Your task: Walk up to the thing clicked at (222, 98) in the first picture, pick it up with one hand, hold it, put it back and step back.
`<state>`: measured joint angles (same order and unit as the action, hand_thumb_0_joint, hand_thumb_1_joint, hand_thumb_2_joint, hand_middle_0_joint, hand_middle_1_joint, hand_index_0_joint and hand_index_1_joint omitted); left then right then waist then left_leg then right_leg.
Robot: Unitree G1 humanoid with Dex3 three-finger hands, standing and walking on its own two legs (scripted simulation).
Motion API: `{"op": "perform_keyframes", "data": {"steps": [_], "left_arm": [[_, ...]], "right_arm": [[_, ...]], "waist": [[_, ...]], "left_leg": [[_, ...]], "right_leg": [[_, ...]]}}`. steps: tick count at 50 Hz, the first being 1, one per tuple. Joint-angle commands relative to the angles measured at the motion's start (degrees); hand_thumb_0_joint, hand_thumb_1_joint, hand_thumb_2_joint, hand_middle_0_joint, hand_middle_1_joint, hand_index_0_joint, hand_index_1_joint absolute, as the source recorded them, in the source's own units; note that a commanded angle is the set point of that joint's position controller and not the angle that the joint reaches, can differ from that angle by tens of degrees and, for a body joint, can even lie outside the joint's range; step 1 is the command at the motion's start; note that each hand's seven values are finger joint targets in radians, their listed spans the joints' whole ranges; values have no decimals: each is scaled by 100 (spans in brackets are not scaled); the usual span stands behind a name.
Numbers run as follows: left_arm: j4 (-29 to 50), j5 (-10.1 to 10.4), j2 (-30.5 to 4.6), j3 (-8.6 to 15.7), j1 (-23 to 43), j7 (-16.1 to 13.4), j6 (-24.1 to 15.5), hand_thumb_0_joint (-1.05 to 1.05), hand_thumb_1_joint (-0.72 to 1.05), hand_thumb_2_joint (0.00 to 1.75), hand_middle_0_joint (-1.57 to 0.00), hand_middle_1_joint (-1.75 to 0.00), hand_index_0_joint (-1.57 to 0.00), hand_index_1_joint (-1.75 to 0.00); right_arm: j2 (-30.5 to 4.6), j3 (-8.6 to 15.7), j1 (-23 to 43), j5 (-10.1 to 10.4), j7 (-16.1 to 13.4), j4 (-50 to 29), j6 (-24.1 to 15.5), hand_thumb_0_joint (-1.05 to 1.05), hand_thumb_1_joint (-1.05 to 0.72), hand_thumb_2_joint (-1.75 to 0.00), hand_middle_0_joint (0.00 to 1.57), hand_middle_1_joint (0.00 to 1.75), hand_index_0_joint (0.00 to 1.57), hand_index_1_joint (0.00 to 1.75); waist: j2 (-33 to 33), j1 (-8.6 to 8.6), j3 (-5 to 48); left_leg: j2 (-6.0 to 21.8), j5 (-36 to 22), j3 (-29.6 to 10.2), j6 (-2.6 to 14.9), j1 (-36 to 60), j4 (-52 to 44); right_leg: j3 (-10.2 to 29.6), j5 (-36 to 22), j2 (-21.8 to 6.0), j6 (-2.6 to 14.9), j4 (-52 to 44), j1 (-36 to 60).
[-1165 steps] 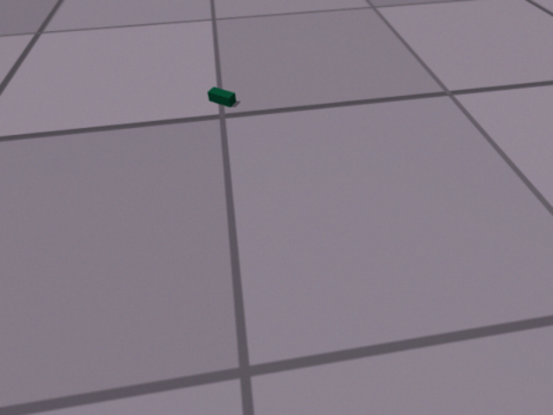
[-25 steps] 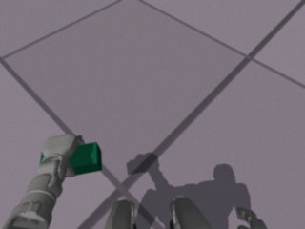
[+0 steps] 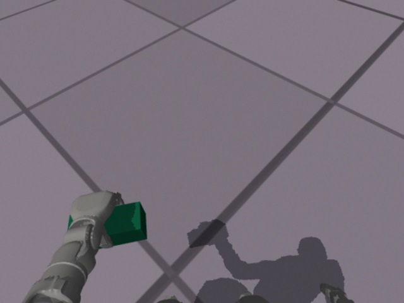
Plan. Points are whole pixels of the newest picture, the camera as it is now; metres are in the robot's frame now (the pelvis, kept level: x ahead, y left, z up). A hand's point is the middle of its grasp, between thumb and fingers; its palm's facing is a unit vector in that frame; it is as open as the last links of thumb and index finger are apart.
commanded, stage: hold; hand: left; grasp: from above
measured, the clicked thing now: (109, 227) +0.32 +0.23 -0.12
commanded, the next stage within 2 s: crouch in 1.92 s
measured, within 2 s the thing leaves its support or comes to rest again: neither
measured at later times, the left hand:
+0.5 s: hand (98, 214) +0.32 +0.22 -0.03, palm faces -0.44 -0.07 -0.90, open 9.6 cm
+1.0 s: hand (96, 217) +0.31 +0.22 -0.01, palm faces -0.44 -0.06 -0.89, open 9.6 cm
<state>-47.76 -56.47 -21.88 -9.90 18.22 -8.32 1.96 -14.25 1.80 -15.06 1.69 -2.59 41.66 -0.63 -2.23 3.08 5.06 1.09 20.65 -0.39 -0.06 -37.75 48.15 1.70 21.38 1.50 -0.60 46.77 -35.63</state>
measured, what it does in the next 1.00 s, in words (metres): stands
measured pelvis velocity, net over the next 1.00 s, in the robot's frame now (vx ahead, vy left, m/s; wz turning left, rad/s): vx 0.01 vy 0.00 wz -0.01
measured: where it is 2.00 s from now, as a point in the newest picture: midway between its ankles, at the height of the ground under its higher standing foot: outside the picture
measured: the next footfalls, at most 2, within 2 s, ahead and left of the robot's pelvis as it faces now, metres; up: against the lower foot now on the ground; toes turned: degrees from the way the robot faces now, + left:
none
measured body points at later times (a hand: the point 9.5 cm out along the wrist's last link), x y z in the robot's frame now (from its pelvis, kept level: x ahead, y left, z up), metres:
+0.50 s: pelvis +0.02 +0.00 +0.02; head +0.04 -0.01 +0.47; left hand +0.34 +0.23 +0.02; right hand +0.13 -0.26 -0.10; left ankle +0.03 +0.12 -0.70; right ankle +0.02 -0.13 -0.70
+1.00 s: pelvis +0.01 +0.00 +0.03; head +0.02 -0.02 +0.48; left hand +0.33 +0.22 +0.04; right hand +0.15 -0.26 -0.08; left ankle +0.03 +0.12 -0.70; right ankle +0.02 -0.13 -0.70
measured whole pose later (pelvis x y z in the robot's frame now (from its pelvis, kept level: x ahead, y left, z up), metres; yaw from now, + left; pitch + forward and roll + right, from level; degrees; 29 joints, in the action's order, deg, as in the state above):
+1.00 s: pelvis +0.01 +0.00 +0.03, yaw -1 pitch +2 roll +0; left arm -37.8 -56.3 -21.9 -12.7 13.5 -0.3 2.6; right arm -15.0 1.4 -12.2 3.3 -2.3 38.5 2.7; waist -3.0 0.3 1.8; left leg 0.5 14.4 1.1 0.1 -19.0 31.1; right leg 3.2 15.6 0.7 -0.5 31.4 -18.1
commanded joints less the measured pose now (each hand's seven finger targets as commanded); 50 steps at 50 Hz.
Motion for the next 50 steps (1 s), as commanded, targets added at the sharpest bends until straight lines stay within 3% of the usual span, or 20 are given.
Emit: {"op": "perform_keyframes", "data": {"steps": [1, 4, 5, 6, 7, 9, 13, 19, 20, 21, 23, 25, 27, 29, 33, 42, 44, 47, 49, 50], "left_arm": [[1087, -67, -1162, 375, 1745, -207, -26, 0, 74, 68, -112, -52, -112, -53], [1229, -94, -1250, 409, 1845, -214, 20, 0, 75, 65, -110, -53, -111, -53], [1226, -120, -1127, 280, 1918, -173, 34, 0, 75, 64, -108, -55, -110, -53], [1210, -149, -1159, 294, 1852, -149, 53, 0, 75, 63, -109, -54, -111, -53], [1306, -127, -1237, 364, 1952, -134, 44, 0, 76, 62, -108, -55, -110, -53], [1234, -91, -1090, 277, 1763, -78, 54, 0, 74, 61, -106, -55, -109, -53], [1332, -52, -1174, 326, 1692, 26, 41, 0, 72, 63, -106, -55, -108, -53], [1627, -59, -1161, 280, 1728, 197, 41, 0, 71, 66, -104, -58, -106, -56], [1666, -74, -1236, 344, 1686, 212, 37, 0, 71, 65, -104, -58, -106, -56], [1550, -112, -1107, 227, 1612, 245, 59, 0, 71, 64, -105, -57, -107, -55], [1781, -90, -1230, 360, 1674, 267, 45, 0, 72, 65, -106, -57, -108, -55], [1764, -91, -1095, 236, 1630, 323, 65, 0, 73, 64, -105, -59, -108, -56], [1861, -93, -1252, 338, 1726, 347, 51, 0, 75, 64, -106, -59, -109, -56], [1810, -62, -1088, 234, 1582, 390, 67, 0, 73, 66, -107, -58, -109, -56], [1866, -57, -1162, 284, 1515, 448, 70, 0, 72, 70, -108, -58, -108, -58], [2058, -15, -1202, 340, 1535, 512, 33, 0, 75, 69, -109, -59, -110, -58], [2117, -60, -1105, 245, 1509, 536, 40, 0, 75, 66, -107, -60, -110, -58], [2128, -17, -1234, 360, 1476, 564, 35, 0, 76, 67, -109, -58, -111, -57], [2186, -29, -1040, 171, 1503, 594, 35, 0, 74, 68, -109, -58, -110, -57], [2258, -45, -1127, 248, 1507, 592, 27, 0, 74, 67, -108, -59, -110, -58]], "right_arm": [[-831, 307, 31, 39, -40, -602, -154, 0, -89, -90, 20, 30, 20, 30], [-845, 316, 71, 44, -42, -579, -132, 0, -89, -90, 20, 30, 20, 30], [-852, 312, 73, 55, -42, -590, -134, 0, -89, -89, 20, 30, 20, 30], [-842, 313, 104, 55, -41, -563, -127, 0, -89, -90, 20, 30, 20, 30], [-859, 333, 114, 61, -41, -577, -123, 0, -89, -89, 20, 30, 20, 30], [-837, 318, 166, 62, -26, -603, -125, 0, -89, -90, 20, 30, 20, 30], [-837, 306, 261, 89, -16, -701, -104, 0, -89, -90, 20, 30, 20, 30], [-854, 312, 301, 112, -7, -802, -43, 0, -90, -90, 20, 30, 20, 30], [-857, 311, 337, 122, -10, -816, -32, 0, -90, -90, 20, 30, 20, 30], [-835, 293, 344, 123, -3, -825, -16, 0, -90, -90, 20, 30, 20, 30], [-840, 313, 354, 131, -1, -825, -9, 0, -89, -90, 20, 30, 20, 30], [-823, 290, 367, 130, 4, -831, 0, 0, -90, -90, 20, 30, 20, 30], [-856, 302, 421, 141, -2, -888, 15, 0, -90, -90, 20, 30, 20, 30], [-829, 286, 465, 145, 8, -925, 28, 0, -90, -90, 20, 30, 20, 30], [-831, 278, 495, 146, 14, -949, 55, 0, -90, -90, 20, 30, 20, 30], [-825, 252, 612, 170, 1, -1033, 94, 0, -90, -90, 20, 30, 20, 30], [-804, 241, 637, 168, -1, -1049, 106, 0, -90, -90, 20, 30, 20, 30], [-828, 246, 704, 172, -14, -1061, 116, 0, -90, -90, 20, 30, 20, 30], [-807, 225, 757, 173, -9, -1103, 114, 0, -90, -90, 20, 30, 20, 30], [-820, 229, 733, 176, -16, -1098, 116, 0, -90, -90, 20, 30, 20, 30]], "waist": [[29, 5, 1549], [18, -30, 1685], [-17, 42, 1601], [-26, -1, 1527], [-101, -19, 1603], [-38, -43, 1434], [3, -112, 1339], [46, -103, 1436], [67, -169, 1407], [134, -132, 1279], [-48, -209, 1454], [23, -161, 1314], [-53, -195, 1256], [146, -183, 1217], [68, -220, 1271], [74, -242, 1071], [26, -239, 1068], [94, -264, 1058], [110, -227, 926], [51, -260, 980]], "left_leg": [[-177, -1135, 57, 42, 1476, -824], [-191, -1398, 83, 51, 1711, -900], [-193, -1406, 83, 37, 1773, -964], [-191, -1469, 80, 36, 1799, -1002], [-186, -1442, 72, 22, 1898, -1051], [-172, -1395, 52, 13, 1928, -1180], [-192, -1371, 74, 24, 1941, -1308], [-203, -1815, 112, 53, 2197, -1371], [-199, -1795, 107, 49, 2222, -1437], [-206, -1765, 130, 67, 2170, -1447], [-205, -1883, 135, 44, 2333, -1491], [-170, -1915, 115, 40, 2344, -1559], [-177, -1790, 125, 42, 2353, -1631], [-177, -1806, 138, 70, 2412, -1668], [-172, -1997, 162, 71, 2524, -1721], [-179, -1741, 195, 87, 2631, -1950], [-177, -1703, 193, 74, 2676, -1999], [-165, -1674, 194, 83, 2745, -2070], [-163, -1579, 181, 79, 2757, -2128], [-171, -1554, 193, 81, 2782, -2134]], "right_leg": [[-30, -1158, 111, 82, -956, 753], [-7, -1444, 100, 66, -1060, 990], [-17, -1435, 103, 79, -1073, 979], [-12, -1492, 109, 78, -1110, 984], [-26, -1417, 117, 91, -1145, 1010], [-58, -1330, 124, 112, -1195, 1050], [-31, -1300, 124, 104, -1324, 1276], [-9, -1747, 111, 85, -1411, 1512], [-11, -1719, 123, 89, -1442, 1553], [-3, -1720, 113, 84, -1485, 1518], [7, -1789, 121, 98, -1480, 1632], [-18, -1770, 142, 116, -1504, 1646], [-6, -1669, 134, 116, -1598, 1651], [-14, -1705, 121, 96, -1646, 1731], [-33, -1862, 118, 100, -1685, 1855], [-17, -1632, 97, 93, -1923, 1939], [-2, -1577, 99, 106, -1949, 1926], [-17, -1541, 98, 105, -2005, 1995], [-22, -1451, 92, 110, -2046, 1932], [-12, -1416, 83, 113, -2074, 1969]]}}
